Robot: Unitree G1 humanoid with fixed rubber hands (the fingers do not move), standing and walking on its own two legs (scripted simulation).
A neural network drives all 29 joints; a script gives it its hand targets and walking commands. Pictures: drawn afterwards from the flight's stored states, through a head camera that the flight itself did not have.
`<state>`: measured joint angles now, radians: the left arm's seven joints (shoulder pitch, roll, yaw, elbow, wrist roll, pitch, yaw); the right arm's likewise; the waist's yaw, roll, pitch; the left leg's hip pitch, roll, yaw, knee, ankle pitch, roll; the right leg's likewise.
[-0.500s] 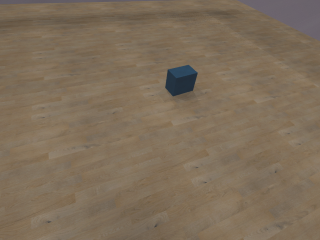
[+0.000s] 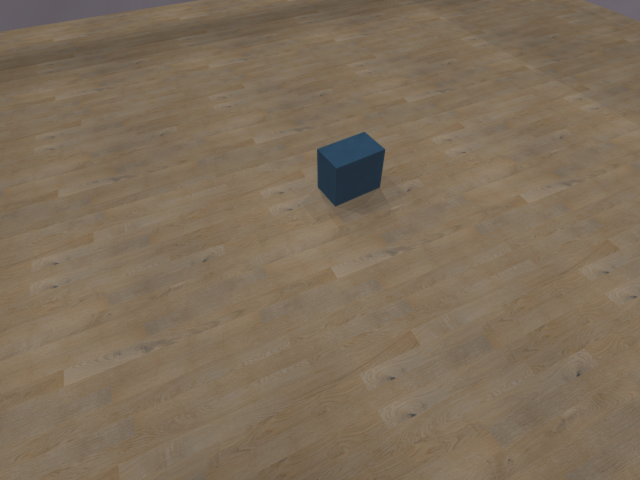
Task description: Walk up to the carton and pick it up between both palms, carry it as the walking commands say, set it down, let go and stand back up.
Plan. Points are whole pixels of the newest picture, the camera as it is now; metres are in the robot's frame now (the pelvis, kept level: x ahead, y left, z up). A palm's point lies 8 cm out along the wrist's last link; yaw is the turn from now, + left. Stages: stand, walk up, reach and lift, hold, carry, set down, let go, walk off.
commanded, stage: walk up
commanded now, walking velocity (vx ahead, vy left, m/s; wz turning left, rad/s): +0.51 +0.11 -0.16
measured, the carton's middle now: (349, 169) +1.50 -0.14 -0.67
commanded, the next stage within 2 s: none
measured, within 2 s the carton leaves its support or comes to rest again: neither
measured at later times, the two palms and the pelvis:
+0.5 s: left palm (126, 459) +0.21 +0.29 -0.16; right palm (420, 359) +0.35 -0.16 -0.14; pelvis +0.26 +0.06 -0.01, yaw -3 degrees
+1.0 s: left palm (234, 241) +0.60 +0.18 -0.13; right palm (467, 314) +0.43 -0.27 -0.15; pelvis +0.50 -0.04 -0.01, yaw -1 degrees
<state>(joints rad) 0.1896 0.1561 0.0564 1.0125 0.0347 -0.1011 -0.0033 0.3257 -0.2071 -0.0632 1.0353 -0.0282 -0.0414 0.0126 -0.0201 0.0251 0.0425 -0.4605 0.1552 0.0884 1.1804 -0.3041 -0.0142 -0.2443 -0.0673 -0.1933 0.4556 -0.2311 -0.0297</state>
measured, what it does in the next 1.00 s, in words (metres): walks ahead: left foot, then right foot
